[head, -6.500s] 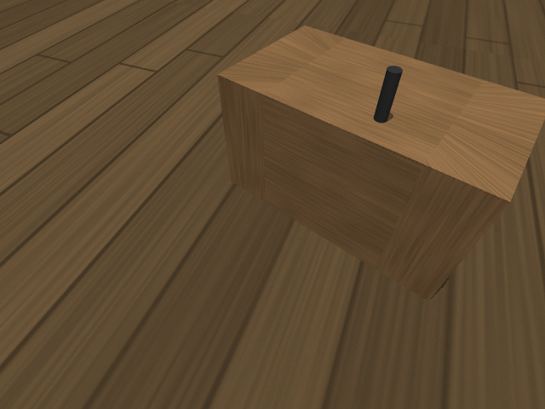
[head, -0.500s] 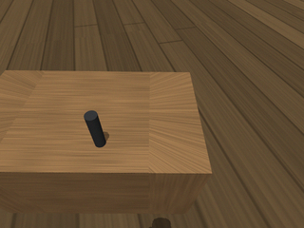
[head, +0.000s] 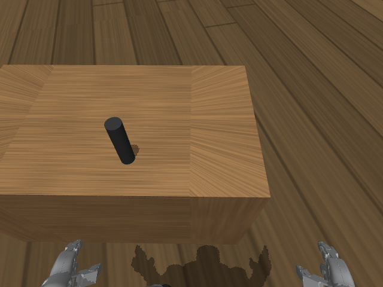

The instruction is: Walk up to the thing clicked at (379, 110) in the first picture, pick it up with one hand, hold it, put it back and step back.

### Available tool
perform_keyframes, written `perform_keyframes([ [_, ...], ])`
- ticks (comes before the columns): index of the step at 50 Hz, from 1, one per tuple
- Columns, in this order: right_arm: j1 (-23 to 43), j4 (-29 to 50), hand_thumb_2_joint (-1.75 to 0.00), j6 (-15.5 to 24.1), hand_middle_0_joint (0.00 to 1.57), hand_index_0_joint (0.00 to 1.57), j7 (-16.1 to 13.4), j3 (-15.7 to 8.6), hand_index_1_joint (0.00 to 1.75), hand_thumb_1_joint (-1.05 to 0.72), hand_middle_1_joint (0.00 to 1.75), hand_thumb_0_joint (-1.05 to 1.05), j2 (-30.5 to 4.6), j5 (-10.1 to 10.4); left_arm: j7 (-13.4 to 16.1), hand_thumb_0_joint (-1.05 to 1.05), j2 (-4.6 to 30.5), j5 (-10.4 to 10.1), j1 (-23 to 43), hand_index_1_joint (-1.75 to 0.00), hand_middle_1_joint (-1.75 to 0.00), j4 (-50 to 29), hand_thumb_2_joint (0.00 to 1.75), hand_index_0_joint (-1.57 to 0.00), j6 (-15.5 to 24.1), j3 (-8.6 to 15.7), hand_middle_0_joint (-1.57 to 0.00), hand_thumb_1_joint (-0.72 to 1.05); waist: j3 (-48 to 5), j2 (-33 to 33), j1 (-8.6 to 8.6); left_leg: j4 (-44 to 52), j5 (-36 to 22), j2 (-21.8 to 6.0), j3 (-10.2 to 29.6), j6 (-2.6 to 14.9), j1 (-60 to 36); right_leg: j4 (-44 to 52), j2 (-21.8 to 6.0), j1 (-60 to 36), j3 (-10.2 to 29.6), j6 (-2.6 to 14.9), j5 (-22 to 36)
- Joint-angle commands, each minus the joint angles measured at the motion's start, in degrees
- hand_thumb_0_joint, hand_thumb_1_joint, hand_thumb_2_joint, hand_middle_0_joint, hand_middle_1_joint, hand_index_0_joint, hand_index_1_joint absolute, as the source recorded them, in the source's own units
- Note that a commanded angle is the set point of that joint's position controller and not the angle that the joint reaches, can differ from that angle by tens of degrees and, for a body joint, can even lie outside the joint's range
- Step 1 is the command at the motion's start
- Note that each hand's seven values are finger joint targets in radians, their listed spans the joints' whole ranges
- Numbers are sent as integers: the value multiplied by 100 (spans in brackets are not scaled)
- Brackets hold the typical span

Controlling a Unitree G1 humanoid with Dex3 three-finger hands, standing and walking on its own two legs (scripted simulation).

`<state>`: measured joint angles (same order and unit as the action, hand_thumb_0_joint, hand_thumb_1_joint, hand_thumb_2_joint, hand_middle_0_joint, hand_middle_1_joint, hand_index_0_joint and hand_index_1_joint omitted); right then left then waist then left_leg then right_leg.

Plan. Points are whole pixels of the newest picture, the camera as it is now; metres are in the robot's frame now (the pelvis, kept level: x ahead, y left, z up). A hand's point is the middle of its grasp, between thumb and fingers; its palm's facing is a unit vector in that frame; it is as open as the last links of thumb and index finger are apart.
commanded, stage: go down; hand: left
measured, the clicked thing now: (121, 142) +0.49 +0.23 -0.08
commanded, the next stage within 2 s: rise first in 0.02 s
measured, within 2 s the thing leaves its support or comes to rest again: neither
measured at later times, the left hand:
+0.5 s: hand (75, 266) +0.18 +0.27 -0.12, palm faces +0.28 -0.88 -0.39, open 16.9 cm
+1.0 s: hand (68, 253) +0.20 +0.29 -0.10, palm faces +0.33 -0.86 -0.39, open 17.5 cm
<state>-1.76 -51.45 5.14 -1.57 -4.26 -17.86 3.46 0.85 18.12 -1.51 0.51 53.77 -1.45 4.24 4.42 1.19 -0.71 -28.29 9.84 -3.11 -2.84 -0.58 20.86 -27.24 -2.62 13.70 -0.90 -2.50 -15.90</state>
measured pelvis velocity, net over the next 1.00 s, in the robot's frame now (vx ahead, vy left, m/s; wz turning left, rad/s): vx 0.03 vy -0.01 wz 0.02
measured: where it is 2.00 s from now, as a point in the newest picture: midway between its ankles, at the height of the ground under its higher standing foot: outside the picture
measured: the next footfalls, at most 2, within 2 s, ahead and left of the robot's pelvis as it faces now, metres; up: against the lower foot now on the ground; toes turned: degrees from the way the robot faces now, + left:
none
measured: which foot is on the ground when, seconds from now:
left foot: down 0.00-1.00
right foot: down 0.00-1.00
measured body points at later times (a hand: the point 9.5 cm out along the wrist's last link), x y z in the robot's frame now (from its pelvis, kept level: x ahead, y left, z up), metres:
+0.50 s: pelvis +0.01 -0.01 -0.01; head +0.06 -0.01 +0.44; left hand +0.16 +0.32 -0.09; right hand +0.17 -0.28 -0.11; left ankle +0.05 +0.13 -0.74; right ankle -0.02 -0.15 -0.74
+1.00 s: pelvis +0.03 -0.01 -0.01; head +0.07 +0.00 +0.44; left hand +0.18 +0.33 -0.07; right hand +0.19 -0.27 -0.09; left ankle +0.05 +0.13 -0.74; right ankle -0.02 -0.15 -0.74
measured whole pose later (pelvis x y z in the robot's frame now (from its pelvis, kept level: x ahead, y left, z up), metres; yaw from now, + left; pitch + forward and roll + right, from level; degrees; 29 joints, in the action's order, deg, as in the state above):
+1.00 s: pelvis +0.03 -0.01 -0.01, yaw +1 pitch +6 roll +0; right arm -15.7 -27.9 1.3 -2.5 -4.5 -13.0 -0.1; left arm 4.5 17.4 -0.1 -12.0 34.2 5.8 17.2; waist -2.1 -0.7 0.4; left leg -36.5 16.0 -3.0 -1.7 -1.3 26.6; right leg -35.3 -2.9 18.8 -1.7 -2.1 -22.5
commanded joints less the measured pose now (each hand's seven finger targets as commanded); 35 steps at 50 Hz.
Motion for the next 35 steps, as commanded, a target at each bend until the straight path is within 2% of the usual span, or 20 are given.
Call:
perform_keyframes([
  [1,-1088,628,-21,181,5,5,3,-633,5,-3,5,0,-1001,-164,67,0,848,8,-1278,-9,-9,-386,28,-5,125,738,-5,17,-1543,-60,53,-105,-829,229,-9,5,-726,-62,382,394,-183,319,1082],
  [3,-91,1458,-19,158,5,5,-26,-792,5,2,5,0,-1393,-186,132,0,1185,-67,-135,-8,-8,-1492,26,-5,209,933,-5,9,-1883,-76,30,-39,-793,240,-13,18,-835,29,358,305,-153,279,1061],
  [4,-772,911,-16,51,5,5,-50,-695,5,8,5,0,-935,-90,223,0,1369,-20,-758,-1,-2,-1214,18,-9,160,1060,-8,1,-1829,-55,227,263,-885,168,-57,-12,-1242,246,306,148,-193,270,1067],
  [6,-745,1006,-14,-34,5,5,-2,-574,5,14,5,0,-740,-59,183,0,1101,-93,-791,-2,-3,-1137,15,-9,180,978,-8,-4,-1293,-18,149,185,-485,202,-96,4,-877,206,280,520,-198,275,704],
  [7,-58,1399,-15,32,5,5,8,-552,5,19,5,0,-809,-130,100,0,712,-201,-157,-8,-6,-1715,20,-4,318,894,-5,-12,-1077,-5,-1,-159,-65,245,-29,40,-174,-71,328,1024,-163,301,341],
  [8,-483,1149,-13,-7,5,5,-31,-551,5,20,5,0,-703,-67,213,0,1177,-78,-543,-3,-4,-1432,12,-10,301,1041,-9,-14,-1280,89,178,159,-126,193,-99,13,-716,161,253,629,-178,293,375],
  [10,-219,1593,-12,26,5,5,5,-625,5,27,5,0,-857,-203,80,0,902,-130,-350,-6,-5,-1830,15,-3,408,1126,-4,-19,-1147,-92,-13,-184,249,212,-20,68,-195,-80,309,1017,-137,289,51],
  [11,-614,1308,-11,-7,5,5,-60,-530,5,26,5,0,-638,-110,244,0,1266,-46,-643,-5,-6,-1588,7,-11,415,1193,-10,-27,-1229,2,173,185,107,188,-66,40,-575,196,259,695,-172,307,125],
  [12,-43,1841,-10,35,5,5,-52,-502,5,32,5,0,-704,-226,197,0,988,-109,24,-6,-5,-2313,12,-4,513,1244,-5,-35,-1140,118,26,-124,214,211,1,62,-189,-11,271,1006,-92,294,77],
  [15,-464,1733,-8,59,5,5,-178,-493,5,36,5,0,-598,-152,336,0,1147,-15,-407,-6,-7,-2005,2,-11,595,1091,-10,-45,-1620,39,63,14,-294,161,-15,33,-840,20,233,540,-144,273,567],
  [16,-61,1922,-8,62,5,5,-189,-559,5,40,5,0,-737,-307,331,0,1058,25,55,-7,-5,-2228,10,-4,595,1379,-6,-53,-1461,-18,4,-232,-175,184,83,65,-333,-174,265,891,-113,283,448],
  [22,-654,2233,-7,105,5,5,-320,-581,5,40,5,0,-690,-234,483,0,1318,72,-609,-6,-7,-2392,1,-11,746,1314,-10,-57,-2089,16,86,-100,-638,181,-18,23,-1057,-60,200,252,-141,243,889],
  [25,-773,1972,-6,-5,5,5,-283,-466,5,48,5,0,-441,-387,448,0,934,193,-667,-7,-5,-2081,8,-4,700,1421,-5,-60,-1444,-82,23,-371,-653,257,14,70,-395,-218,229,766,-96,214,995],
  [26,-846,2155,-7,22,5,5,-333,-532,5,43,5,0,-679,-259,506,0,1377,95,-788,-7,-8,-2073,0,-12,742,1414,-11,-61,-1873,-31,87,-147,-894,203,-55,40,-966,-83,196,288,-145,211,1213],
  [28,-654,2174,-5,-35,5,5,-241,-352,5,51,5,0,-347,-372,418,0,1052,196,-607,-5,-4,-2134,7,-3,747,1481,-4,-57,-1415,-76,107,-429,-630,255,-21,61,-336,-266,200,722,-95,201,980],
  [29,-962,2156,-6,-34,5,5,-310,-539,5,45,5,0,-601,-244,508,0,1393,95,-985,-6,-6,-1905,0,-11,753,1569,-12,-61,-1665,-35,147,-105,-785,225,-80,31,-791,-37,189,362,-155,236,1056],
  [30,-710,2295,-6,-55,5,5,-250,-454,5,46,5,0,-435,-374,439,0,1008,207,-584,-10,-10,-2274,4,-10,808,1498,-9,-53,-1245,1,84,-382,-614,259,-30,47,-277,-249,226,815,-122,226,923],
  [32,-1054,2373,-5,-71,5,5,-278,-451,5,47,5,0,-571,-229,492,0,1500,78,-968,-7,-8,-2105,0,-11,814,1610,-12,-61,-1626,27,168,-109,-851,218,-73,14,-797,-60,189,376,-161,234,1115],
  [33,-902,2409,-5,-87,5,5,-224,-505,5,48,5,0,-486,-363,416,0,1082,171,-636,-8,-9,-2383,2,-10,864,1624,-9,-53,-1235,-7,20,-420,-654,261,-30,49,-266,-255,218,823,-121,212,972],
  [35,-1017,2567,-5,-77,5,5,-266,-491,5,48,5,0,-611,-222,478,0,1557,60,-1083,-8,-9,-2135,0,-12,861,1704,-13,-61,-1564,46,186,-170,-920,252,-106,25,-747,-75,146,307,-139,202,1253],
])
